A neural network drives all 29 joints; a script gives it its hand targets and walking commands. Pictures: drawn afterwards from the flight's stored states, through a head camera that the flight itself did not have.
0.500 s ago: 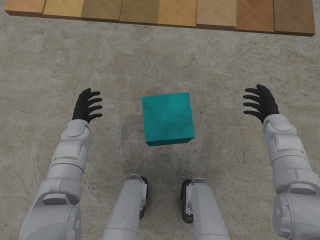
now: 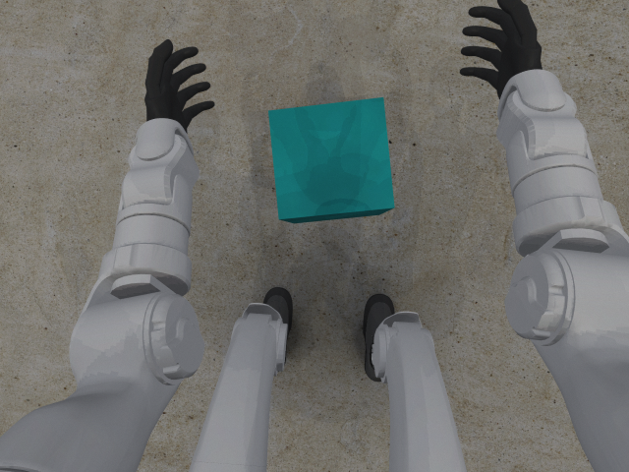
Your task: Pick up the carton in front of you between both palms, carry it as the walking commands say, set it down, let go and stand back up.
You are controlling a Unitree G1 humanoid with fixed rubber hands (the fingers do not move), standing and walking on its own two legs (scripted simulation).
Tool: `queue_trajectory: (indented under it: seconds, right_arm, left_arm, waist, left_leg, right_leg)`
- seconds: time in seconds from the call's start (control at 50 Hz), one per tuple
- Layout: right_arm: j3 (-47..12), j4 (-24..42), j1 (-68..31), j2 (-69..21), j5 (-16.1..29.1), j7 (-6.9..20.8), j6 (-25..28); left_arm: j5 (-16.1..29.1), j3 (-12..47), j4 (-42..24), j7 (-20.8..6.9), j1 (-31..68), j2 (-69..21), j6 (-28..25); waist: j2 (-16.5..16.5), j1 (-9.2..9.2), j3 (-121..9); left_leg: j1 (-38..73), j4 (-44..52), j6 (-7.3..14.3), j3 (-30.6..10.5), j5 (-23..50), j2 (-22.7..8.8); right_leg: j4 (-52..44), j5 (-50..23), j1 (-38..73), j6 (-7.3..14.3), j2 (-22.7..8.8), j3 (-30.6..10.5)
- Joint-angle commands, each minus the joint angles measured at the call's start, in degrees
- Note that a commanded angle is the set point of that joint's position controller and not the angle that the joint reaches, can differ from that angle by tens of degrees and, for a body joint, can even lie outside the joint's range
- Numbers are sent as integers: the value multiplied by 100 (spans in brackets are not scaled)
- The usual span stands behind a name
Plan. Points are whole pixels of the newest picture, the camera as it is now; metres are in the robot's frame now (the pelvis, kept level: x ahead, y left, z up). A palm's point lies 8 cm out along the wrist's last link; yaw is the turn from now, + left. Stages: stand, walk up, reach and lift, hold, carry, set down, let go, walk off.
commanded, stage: reach and lift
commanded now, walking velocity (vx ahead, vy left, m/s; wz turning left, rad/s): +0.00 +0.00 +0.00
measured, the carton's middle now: (331, 170) +0.50 +0.02 -0.50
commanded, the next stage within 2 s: none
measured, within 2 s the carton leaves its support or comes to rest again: leaves its support in 1.58 s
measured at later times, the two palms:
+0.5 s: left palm (220, 166) +0.48 +0.22 -0.35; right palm (438, 147) +0.52 -0.17 -0.36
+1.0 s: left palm (236, 168) +0.49 +0.21 -0.43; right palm (420, 155) +0.52 -0.15 -0.44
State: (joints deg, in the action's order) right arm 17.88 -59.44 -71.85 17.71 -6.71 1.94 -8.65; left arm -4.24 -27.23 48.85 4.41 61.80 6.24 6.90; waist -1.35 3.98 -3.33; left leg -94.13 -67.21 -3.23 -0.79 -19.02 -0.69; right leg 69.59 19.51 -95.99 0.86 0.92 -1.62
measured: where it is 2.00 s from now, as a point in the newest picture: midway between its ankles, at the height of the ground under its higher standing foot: (325, 349)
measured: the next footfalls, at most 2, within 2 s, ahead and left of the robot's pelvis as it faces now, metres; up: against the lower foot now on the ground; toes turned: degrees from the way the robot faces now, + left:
none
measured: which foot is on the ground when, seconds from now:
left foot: down 0.00-1.00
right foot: down 0.00-1.00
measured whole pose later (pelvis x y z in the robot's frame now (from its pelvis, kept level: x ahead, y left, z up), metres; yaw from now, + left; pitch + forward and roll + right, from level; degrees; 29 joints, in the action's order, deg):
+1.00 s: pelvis -0.04 +0.01 -0.26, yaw +1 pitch +35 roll +3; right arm -1.9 -69.1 -87.8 26.5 13.5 -4.5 -1.9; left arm 15.9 -6.3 62.8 8.5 81.4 17.1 1.3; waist 2.0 3.4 24.1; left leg -128.9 -125.3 -3.5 -0.8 -31.6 2.0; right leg 127.0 31.7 -130.4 -0.7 0.5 -2.7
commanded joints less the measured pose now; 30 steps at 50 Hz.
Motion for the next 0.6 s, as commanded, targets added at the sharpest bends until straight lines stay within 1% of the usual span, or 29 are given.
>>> queue_trajectory:
  seconds: [0.0,0.02,0.04,0.06,0.08,0.1,0.12,0.14,0.16,0.18,0.2,0.22,0.24,0.26,0.3,0.32,0.34,0.36,0.38,0.4,0.42,0.44,0.46,0.48,0.5,0.52,0.54,0.56,0.58]
  right_arm:
    - [-69,250,-333,90,63,-171,306]
    - [-97,570,-644,215,101,-253,359]
    - [-376,746,-709,224,168,-341,334]
    - [-121,158,-573,257,69,-438,319]
    - [-630,600,-626,51,359,-468,370]
    - [-553,591,-692,229,496,-577,398]
    - [-826,836,-729,252,551,-581,456]
    - [-785,916,-605,352,666,-580,477]
    - [-766,879,-804,532,609,-621,473]
    - [-844,1198,-574,445,870,-648,441]
    - [-876,1709,-869,680,1052,-683,472]
    - [-1209,1140,-1095,666,996,-624,443]
    - [-1149,1099,-1411,948,1235,-638,511]
    - [-1156,1465,-1224,1053,1137,-614,544]
    - [-1317,1230,-1454,1055,1436,-641,444]
    - [-1358,637,-1378,1039,1424,-605,420]
    - [-1335,491,-1251,969,1449,-641,382]
    - [-1318,616,-1445,1089,1355,-660,431]
    - [-1233,744,-1730,1225,1422,-660,495]
    - [-1330,821,-1666,1250,1567,-671,486]
    - [-1354,669,-2005,1337,1633,-688,530]
    - [-1449,776,-2052,1163,1870,-624,560]
    - [-1406,184,-2203,1529,1663,-635,571]
    - [-1350,422,-2378,1515,1778,-619,605]
    - [-1730,280,-2365,1453,1803,-661,557]
    - [-1494,-126,-2590,1498,1849,-632,548]
    - [-1506,-346,-2495,1617,1683,-628,570]
    - [-1424,-564,-2616,1546,1689,-620,578]
    - [-1559,-641,-2442,1430,1830,-564,586]
  left_arm:
    - [-292,-85,-552,-55,812,758,-355]
    - [-348,-147,-425,-91,582,801,-409]
    - [-8,-27,-651,-159,512,992,-491]
    - [150,355,-362,-190,702,650,-504]
    - [409,467,-700,-209,614,788,-541]
    - [267,102,-252,-203,356,1083,-535]
    - [397,379,11,-176,274,838,-522]
    - [551,542,-230,-136,182,855,-582]
    - [730,545,-413,-88,377,1150,-589]
    - [861,675,-693,-122,300,1121,-631]
    - [928,822,-1300,-46,656,1477,-651]
    - [1144,1052,-493,51,716,1244,-525]
    - [1288,1082,-238,78,1034,1221,-512]
    - [1243,1236,-895,124,1165,1128,-550]
    - [1372,1303,-603,261,1077,1426,-455]
    - [1439,1315,-464,342,1345,1396,-406]
    - [1405,1254,9,329,1124,1315,-425]
    - [1353,1438,-559,328,1378,1226,-431]
    - [1298,1183,-641,365,1529,1666,-452]
    - [1382,1324,-706,421,1464,1557,-441]
    - [1714,1502,-218,396,1823,1432,-400]
    - [1558,1629,-222,438,1838,1317,-501]
    - [1570,1563,-163,471,2035,1483,-473]
    - [1695,1781,-435,509,2334,1300,-516]
    - [1482,1441,-166,555,2245,1617,-484]
    - [1682,1848,348,555,2312,1375,-435]
    - [1622,1664,296,527,2398,1398,-446]
    - [1639,1625,693,503,2432,1292,-419]
    - [1615,1747,590,524,2527,1285,-472]
  waist:
    - [-561,12,-4931]
    - [-307,238,-4788]
    - [-732,341,-5179]
    - [-279,36,-4840]
    - [-630,98,-5251]
    - [-652,391,-5241]
    - [-807,271,-5458]
    - [-502,123,-5783]
    - [-935,67,-5997]
    - [-605,303,-6502]
    - [-732,95,-7076]
    - [-714,-49,-6419]
    - [-889,0,-5900]
    - [-572,-32,-6554]
    - [-309,193,-6490]
    - [-658,16,-6296]
    - [-403,-20,-5746]
    - [-294,54,-5946]
    - [-499,-74,-6493]
    - [-436,67,-6808]
    - [-549,-139,-6492]
    - [-117,192,-6224]
    - [-412,-42,-5703]
    - [10,59,-5731]
    - [-513,256,-5738]
    - [-88,-66,-5291]
    - [-329,-6,-4912]
    - [-338,-19,-4646]
    - [-32,97,-4474]
  left_leg:
    - [823,-558,-117,635,742,483]
    - [246,-912,-129,756,619,538]
    - [178,-1135,-75,668,859,456]
    - [-91,-1391,-119,725,616,543]
    - [-127,-1544,-95,604,1015,494]
    - [-277,-1718,-143,672,994,422]
    - [-255,-1910,-89,709,1211,506]
    - [-177,-2208,-81,599,1497,529]
    - [-173,-2168,-33,549,1364,547]
    - [-329,-2362,-119,677,1695,563]
    - [16,-2527,-5,577,1803,550]
    - [-66,-2595,-14,545,1681,525]
    - [264,-2791,45,569,1225,493]
    - [612,-2945,-32,561,1317,451]
    - [110,-3213,16,613,1462,416]
    - [145,-3234,-19,596,1299,485]
    - [-155,-3352,-37,713,1004,401]
    - [56,-3524,-80,557,1445,411]
    - [212,-3677,-20,561,1195,359]
    - [491,-3666,11,524,1398,418]
    - [335,-3958,29,506,1365,389]
    - [256,-3866,-16,598,1255,390]
    - [-62,-3924,-44,593,670,343]
    - [234,-4062,-52,592,766,360]
    - [383,-4110,-15,523,696,262]
    - [-15,-4074,-87,489,497,226]
    - [-281,-4075,-93,545,178,245]
    - [-290,-4032,2,347,63,221]
    - [38,-3970,17,269,-19,220]
  right_leg:
    - [303,-1107,2905,-294,339,68]
    - [601,-1308,2638,-221,362,-85]
    - [820,-1602,2910,-225,182,-48]
    - [1146,-1531,2858,-218,345,-14]
    - [1394,-1987,2716,-250,247,-30]
    - [1546,-1842,2665,-308,172,-10]
    - [1640,-2108,2458,-378,375,-41]
    - [1959,-2653,2709,-334,230,-47]
    - [2086,-2663,2843,-339,223,-26]
    - [2310,-3385,3190,-174,119,-116]
    - [2533,-3096,3107,-358,250,-7]
    - [2589,-2391,2353,-434,280,178]
    - [2596,-1384,1532,-379,212,313]
    - [2704,-1335,1499,-246,241,213]
    - [3168,-1861,1943,-290,171,176]
    - [3217,-1631,1766,-313,169,377]
    - [3172,-1319,1416,-339,234,273]
    - [3387,-1586,1338,-230,106,140]
    - [3429,-1341,1480,-314,89,155]
    - [3565,-1421,1523,-296,154,207]
    - [3619,-1333,1097,-283,102,208]
    - [3820,-1155,789,-304,183,244]
    - [3802,-653,606,-274,101,258]
    - [3896,-529,430,-258,71,311]
    - [3980,-449,474,-321,25,257]
    - [4044,-439,362,-273,51,244]
    - [3984,-55,160,-198,36,209]
    - [4062,126,-155,-185,22,220]
    - [4096,247,-302,-202,24,228]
